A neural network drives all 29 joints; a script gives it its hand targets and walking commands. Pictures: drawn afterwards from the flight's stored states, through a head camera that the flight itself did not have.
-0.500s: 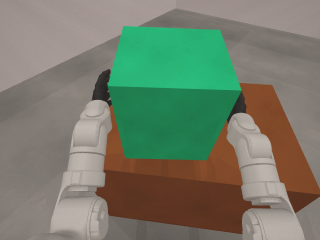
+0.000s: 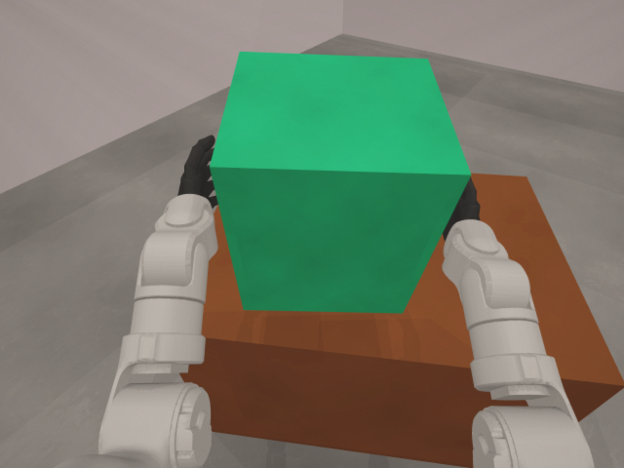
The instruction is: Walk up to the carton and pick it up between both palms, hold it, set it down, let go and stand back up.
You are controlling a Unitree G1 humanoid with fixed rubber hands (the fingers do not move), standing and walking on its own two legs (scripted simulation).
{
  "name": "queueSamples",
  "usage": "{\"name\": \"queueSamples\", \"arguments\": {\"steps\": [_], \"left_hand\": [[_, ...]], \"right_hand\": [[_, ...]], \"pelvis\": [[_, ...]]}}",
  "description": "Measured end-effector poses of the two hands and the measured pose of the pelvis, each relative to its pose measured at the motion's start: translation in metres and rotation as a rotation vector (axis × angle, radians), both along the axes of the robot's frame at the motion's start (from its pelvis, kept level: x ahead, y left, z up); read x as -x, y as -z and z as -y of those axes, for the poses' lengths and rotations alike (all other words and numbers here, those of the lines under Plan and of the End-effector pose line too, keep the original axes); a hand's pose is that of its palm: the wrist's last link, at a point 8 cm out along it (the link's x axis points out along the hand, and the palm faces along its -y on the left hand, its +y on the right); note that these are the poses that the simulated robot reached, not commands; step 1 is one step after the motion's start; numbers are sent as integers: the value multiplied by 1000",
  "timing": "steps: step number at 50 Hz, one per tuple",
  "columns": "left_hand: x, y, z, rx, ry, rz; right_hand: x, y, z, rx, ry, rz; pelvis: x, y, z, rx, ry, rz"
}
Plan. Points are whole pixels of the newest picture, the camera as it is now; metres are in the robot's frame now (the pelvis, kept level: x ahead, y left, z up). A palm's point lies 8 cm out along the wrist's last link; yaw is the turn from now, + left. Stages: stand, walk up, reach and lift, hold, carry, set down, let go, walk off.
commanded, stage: hold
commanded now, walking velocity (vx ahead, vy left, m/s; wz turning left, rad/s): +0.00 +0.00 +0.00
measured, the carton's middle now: (328, 194) +0.43 +0.01 +0.16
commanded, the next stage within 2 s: none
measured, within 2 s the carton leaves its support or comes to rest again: neither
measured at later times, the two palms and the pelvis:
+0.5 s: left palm (199, 206) +0.36 +0.16 +0.19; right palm (465, 228) +0.36 -0.16 +0.16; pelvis +0.00 +0.00 +0.00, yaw +0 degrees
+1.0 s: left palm (195, 199) +0.36 +0.17 +0.20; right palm (468, 219) +0.36 -0.16 +0.18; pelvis +0.00 +0.00 +0.00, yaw +0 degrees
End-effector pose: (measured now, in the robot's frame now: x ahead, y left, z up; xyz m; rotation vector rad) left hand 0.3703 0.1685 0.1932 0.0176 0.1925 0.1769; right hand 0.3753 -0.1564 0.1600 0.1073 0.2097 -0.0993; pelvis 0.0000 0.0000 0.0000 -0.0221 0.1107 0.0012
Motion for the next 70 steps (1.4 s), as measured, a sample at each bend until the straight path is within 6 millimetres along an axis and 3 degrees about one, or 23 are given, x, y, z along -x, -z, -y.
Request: {"name": "queueSamples", "arguments": {"steps": [7,15,26,35,44,54,64,70], "left_hand": [[4,2,0,-4,1,-25],[9,-11,1,-5,3,15],[7,4,4,-12,18,-52],[10,-17,4,-18,14,24],[10,4,4,-32,18,-68],[13,-18,4,-35,13,9],[11,6,3,-28,17,-80],[8,-4,3,-30,13,-39]], "right_hand": [[4,0,0,2,-1,-22],[9,-14,1,2,4,19],[11,-2,5,6,14,-36],[12,-25,4,5,13,42],[13,-5,5,4,12,-38],[13,-26,4,4,10,38],[13,-5,4,16,12,-42],[9,-15,3,16,10,-1]], "pelvis": [[2,0,0,0,0,9],[3,0,0,0,0,18],[4,0,0,0,-1,22],[3,0,0,-1,-1,23],[5,0,1,-1,-1,33],[4,0,1,-2,-1,31],[6,0,2,-2,-1,38],[4,-1,2,-2,-1,35]]}}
